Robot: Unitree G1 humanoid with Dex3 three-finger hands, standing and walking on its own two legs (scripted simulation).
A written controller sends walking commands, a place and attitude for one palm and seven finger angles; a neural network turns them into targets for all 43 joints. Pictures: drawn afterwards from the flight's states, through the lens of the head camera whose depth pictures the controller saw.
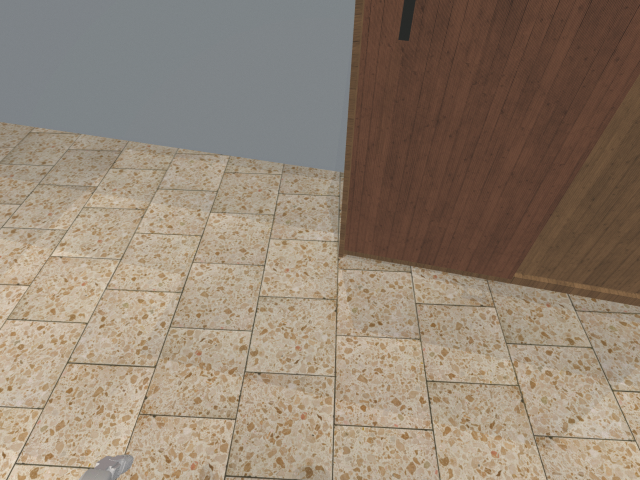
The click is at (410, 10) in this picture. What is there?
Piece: wardrobe's sliding door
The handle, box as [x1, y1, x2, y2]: [398, 0, 415, 40]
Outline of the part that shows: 415,0 404,0 398,39 408,40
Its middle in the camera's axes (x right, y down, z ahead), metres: +0.20 -0.55 +0.85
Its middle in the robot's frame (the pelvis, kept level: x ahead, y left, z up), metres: +1.04 -0.15 +0.22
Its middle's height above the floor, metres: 0.99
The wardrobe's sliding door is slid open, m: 0.00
